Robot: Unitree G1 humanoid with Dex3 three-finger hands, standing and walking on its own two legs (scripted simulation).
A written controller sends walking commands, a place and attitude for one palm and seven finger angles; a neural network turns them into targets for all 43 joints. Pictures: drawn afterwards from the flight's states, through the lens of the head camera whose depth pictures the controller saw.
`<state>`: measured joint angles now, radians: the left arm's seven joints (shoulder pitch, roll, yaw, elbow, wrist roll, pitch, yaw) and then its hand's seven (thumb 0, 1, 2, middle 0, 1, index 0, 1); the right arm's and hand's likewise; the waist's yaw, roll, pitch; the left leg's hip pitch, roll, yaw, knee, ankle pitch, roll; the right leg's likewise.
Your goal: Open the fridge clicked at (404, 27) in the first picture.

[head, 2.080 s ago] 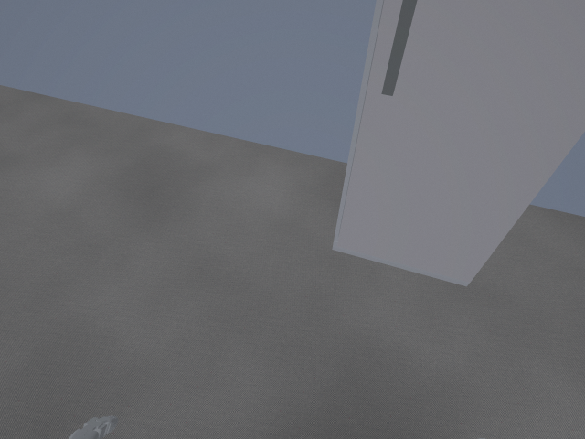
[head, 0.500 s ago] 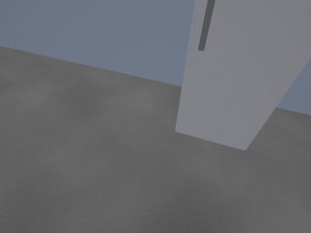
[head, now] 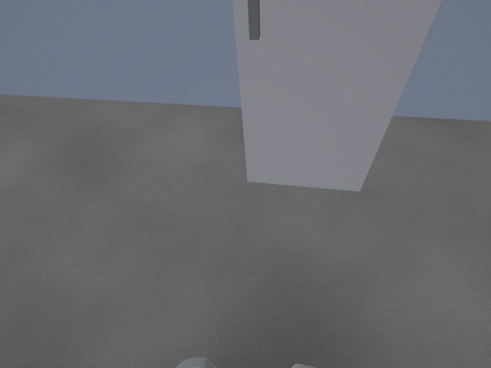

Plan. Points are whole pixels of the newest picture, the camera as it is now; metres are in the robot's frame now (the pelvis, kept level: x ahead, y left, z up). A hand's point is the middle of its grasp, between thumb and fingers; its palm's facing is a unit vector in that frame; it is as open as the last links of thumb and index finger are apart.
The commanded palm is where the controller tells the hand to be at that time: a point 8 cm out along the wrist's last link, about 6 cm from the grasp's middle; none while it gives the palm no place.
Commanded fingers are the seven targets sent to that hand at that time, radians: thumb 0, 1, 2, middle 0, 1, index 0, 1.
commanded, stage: walk to a spot facing it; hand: left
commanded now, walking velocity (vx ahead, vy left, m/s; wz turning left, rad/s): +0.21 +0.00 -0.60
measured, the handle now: out of the picture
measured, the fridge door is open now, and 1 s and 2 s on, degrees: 0 0 0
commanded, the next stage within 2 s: turn to face it in 0.38 s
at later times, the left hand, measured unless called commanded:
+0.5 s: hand out of the picture +0.09 +0.22 -0.14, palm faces -0.10 -0.97 -0.21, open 7.4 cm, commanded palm none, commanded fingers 0.00 0.90 0.90 -0.20 -0.30 -0.20 -0.30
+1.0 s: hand (143, 287) +0.27 +0.26 -0.15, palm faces -0.20 -0.97 -0.17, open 7.4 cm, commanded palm none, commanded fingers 0.00 0.90 0.90 -0.20 -0.30 -0.20 -0.30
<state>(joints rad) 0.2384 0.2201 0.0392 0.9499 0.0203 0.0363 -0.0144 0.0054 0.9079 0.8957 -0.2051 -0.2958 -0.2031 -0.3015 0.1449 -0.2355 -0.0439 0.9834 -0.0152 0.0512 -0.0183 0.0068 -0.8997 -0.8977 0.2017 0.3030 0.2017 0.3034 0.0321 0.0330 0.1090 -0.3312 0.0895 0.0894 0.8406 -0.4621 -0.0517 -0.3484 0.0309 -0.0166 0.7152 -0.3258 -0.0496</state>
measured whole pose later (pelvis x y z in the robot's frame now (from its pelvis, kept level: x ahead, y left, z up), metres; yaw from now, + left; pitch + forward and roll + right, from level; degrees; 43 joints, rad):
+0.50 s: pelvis +0.07 +0.02 +0.03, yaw -13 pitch +2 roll -1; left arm 0.38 0.20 0.06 0.98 0.02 -0.02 0.00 0.01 0.91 0.90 -0.21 -0.30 -0.20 -0.30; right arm 0.14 -0.22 -0.05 0.93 -0.02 0.01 0.00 0.01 -0.90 -0.90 0.20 0.30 0.20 0.30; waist 0.07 -0.01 -0.01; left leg -0.45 0.04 0.00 0.79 -0.34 -0.07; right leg -0.16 0.13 0.21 0.37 -0.22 -0.06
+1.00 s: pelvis +0.17 +0.10 +0.03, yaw -13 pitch +0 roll -2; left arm 0.18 0.20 0.05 1.04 0.01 0.04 0.03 0.00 0.91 0.90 -0.20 -0.30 -0.20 -0.30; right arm 0.40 -0.11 0.00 1.12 -0.01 -0.01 -0.05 0.01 -0.91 -0.90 0.20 0.30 0.20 0.30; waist -0.03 -0.05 0.03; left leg -0.12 -0.10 0.03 0.30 -0.19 0.13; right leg -0.39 -0.04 0.03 0.94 -0.34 0.07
